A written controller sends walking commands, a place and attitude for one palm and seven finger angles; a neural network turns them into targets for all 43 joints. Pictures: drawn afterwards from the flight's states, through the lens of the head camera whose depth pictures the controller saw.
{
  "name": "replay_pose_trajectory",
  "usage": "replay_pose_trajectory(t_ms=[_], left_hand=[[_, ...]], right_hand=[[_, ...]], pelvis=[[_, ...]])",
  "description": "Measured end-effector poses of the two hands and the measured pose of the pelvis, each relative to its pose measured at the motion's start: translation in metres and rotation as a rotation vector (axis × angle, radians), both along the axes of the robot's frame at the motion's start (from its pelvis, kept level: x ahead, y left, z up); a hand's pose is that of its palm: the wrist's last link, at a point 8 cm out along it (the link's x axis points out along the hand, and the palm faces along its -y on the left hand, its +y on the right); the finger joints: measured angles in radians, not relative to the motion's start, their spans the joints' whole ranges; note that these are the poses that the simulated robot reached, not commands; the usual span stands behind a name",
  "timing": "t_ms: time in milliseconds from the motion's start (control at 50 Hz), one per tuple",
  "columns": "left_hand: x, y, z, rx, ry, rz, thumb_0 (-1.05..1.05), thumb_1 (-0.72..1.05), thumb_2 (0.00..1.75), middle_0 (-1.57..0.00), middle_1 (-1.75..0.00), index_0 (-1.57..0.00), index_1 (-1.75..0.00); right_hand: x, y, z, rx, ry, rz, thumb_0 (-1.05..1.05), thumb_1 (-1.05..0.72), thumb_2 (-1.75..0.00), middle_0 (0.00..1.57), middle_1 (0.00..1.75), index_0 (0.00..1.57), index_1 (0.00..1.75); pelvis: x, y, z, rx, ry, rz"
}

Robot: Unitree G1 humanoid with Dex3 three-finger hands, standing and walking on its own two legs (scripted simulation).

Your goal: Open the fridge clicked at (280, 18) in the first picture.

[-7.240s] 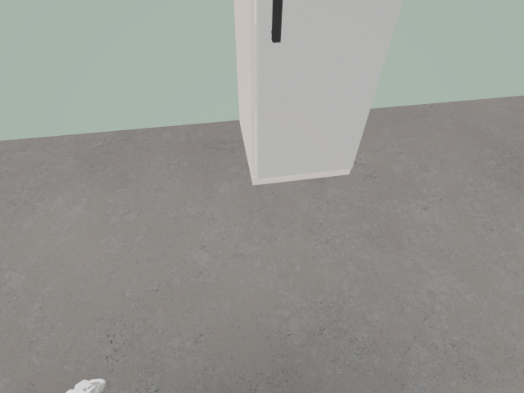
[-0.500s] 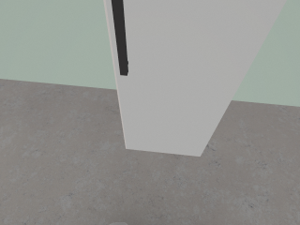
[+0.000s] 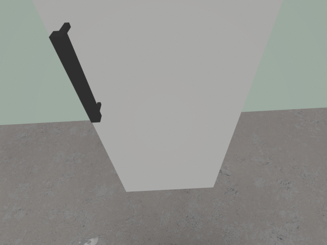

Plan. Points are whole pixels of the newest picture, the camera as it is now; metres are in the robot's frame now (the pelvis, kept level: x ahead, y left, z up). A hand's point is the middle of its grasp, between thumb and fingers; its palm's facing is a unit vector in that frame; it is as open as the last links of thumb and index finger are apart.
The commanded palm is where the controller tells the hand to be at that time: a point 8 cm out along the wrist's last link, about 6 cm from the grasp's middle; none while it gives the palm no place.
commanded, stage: come to a stop and stand still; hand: left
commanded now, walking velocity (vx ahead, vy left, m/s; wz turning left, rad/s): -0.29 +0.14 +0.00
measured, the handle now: (83, 78) +0.47 +0.21 +0.17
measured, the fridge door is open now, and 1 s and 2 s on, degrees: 0 0 0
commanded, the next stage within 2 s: look again from close up in 1.88 s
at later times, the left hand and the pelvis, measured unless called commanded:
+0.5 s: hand out of the picture -0.01 +0.23 -0.16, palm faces +0.06 -0.98 -0.21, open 7.4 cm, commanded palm none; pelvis -0.03 +0.04 +0.01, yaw -1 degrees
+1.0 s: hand out of the picture -0.07 +0.17 -0.16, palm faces +0.01 -0.99 -0.14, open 7.4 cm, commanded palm none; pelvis -0.06 +0.02 +0.02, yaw -1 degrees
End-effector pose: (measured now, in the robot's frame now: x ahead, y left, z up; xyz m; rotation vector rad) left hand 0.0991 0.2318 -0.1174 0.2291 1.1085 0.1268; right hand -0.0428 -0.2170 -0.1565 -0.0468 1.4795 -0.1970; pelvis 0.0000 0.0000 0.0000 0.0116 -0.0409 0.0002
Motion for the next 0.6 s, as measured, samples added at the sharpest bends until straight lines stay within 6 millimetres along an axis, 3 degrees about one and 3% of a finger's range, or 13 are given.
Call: replay_pose_trajectory(t_ms=[100,280,340,440,600], left_hand=[[-0.007,-0.015,-0.003,-0.024,0.059,0.029,0.0,0.91,0.9,-0.2,-0.3,-0.2,-0.3],[-0.043,0.023,-0.018,-0.03,0.102,0.09,-0.01,0.92,0.9,-0.2,-0.3,-0.2,-0.3],[-0.061,0.037,-0.026,-0.044,0.134,0.108,0.0,0.91,0.9,-0.2,-0.3,-0.2,-0.3],[-0.094,0.048,-0.019,-0.047,0.189,0.129,0.0,0.91,0.9,-0.2,-0.3,-0.2,-0.3],[-0.149,0.037,-0.016,-0.032,0.298,0.117,0.0,0.91,0.9,-0.2,-0.3,-0.2,-0.3]], right_hand=[[0.023,-0.005,0.007,-0.011,0.0,0.016,0.01,-0.91,-0.9,0.2,0.3,0.19,0.3],[0.067,0.006,0.019,-0.071,-0.161,0.078,0.0,-0.91,-0.9,0.2,0.3,0.19,0.3],[0.067,0.016,0.025,-0.091,-0.203,0.09,0.0,-0.91,-0.9,0.2,0.3,0.19,0.3],[0.061,0.027,0.037,-0.101,-0.204,0.108,0.0,-0.92,-0.9,0.2,0.3,0.2,0.3],[0.049,0.028,0.029,-0.062,-0.222,0.079,0.01,-0.92,-0.9,0.2,0.3,0.2,0.3]], pelvis=[[0.002,-0.002,0.007,0.01,0.006,0.007],[-0.015,0.02,0.002,-0.006,0.006,0.005],[-0.021,0.031,0.0,-0.009,-0.003,-0.002],[-0.028,0.039,0.011,-0.009,0.006,-0.005],[-0.039,0.036,0.011,0.023,0.019,-0.029]])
